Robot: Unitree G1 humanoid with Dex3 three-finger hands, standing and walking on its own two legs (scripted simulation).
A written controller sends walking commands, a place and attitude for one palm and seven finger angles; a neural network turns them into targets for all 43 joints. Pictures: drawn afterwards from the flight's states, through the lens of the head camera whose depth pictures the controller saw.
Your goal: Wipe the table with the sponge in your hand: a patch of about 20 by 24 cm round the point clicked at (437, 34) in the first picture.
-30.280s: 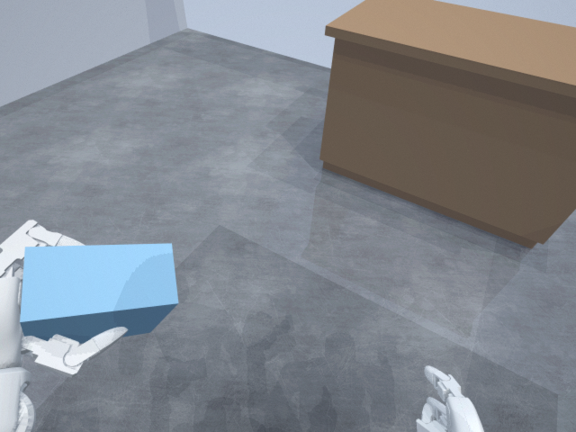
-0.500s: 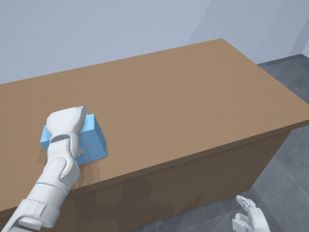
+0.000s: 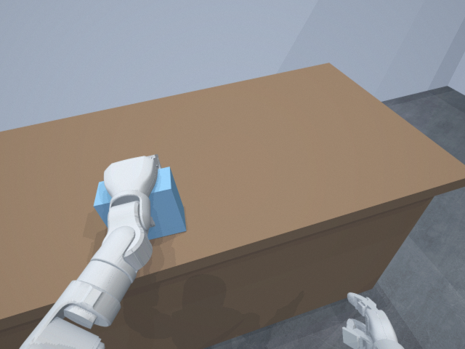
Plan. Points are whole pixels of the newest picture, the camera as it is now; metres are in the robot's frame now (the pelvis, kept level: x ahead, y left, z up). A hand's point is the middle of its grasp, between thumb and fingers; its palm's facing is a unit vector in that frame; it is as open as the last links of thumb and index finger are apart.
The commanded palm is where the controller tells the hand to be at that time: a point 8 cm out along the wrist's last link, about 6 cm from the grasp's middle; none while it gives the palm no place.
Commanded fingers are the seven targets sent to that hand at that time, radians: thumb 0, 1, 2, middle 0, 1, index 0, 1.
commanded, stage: slide across to the third lane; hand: left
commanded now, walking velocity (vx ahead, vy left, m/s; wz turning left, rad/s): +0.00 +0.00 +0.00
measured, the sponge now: (147, 214) +0.35 +0.23 +0.03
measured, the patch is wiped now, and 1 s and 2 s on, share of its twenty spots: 0.60 0.85 1.00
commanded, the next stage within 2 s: wipe forward along the third lane in 0.06 s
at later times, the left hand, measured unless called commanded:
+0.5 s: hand (148, 187) +0.37 +0.22 +0.09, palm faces -0.05 -0.01 -1.00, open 10.6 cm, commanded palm +0.36 +0.21 +0.12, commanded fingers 0.00 0.10 1.30 -1.20 -1.60 -1.20 -1.60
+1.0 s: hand (150, 172) +0.41 +0.23 +0.09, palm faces -0.08 +0.02 -1.00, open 10.6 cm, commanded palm +0.41 +0.23 +0.11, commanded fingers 0.00 0.10 1.30 -1.20 -1.60 -1.20 -1.60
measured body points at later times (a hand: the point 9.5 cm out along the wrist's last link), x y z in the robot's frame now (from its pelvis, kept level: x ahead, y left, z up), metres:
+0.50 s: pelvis -0.01 -0.01 +0.00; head -0.01 -0.04 +0.45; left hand +0.37 +0.21 +0.14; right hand +0.18 -0.24 -0.11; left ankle -0.04 +0.12 -0.74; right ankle +0.00 -0.11 -0.74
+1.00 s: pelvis -0.03 -0.02 -0.01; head +0.00 -0.05 +0.44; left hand +0.41 +0.22 +0.14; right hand +0.06 -0.29 -0.15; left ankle -0.04 +0.12 -0.74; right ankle +0.00 -0.11 -0.74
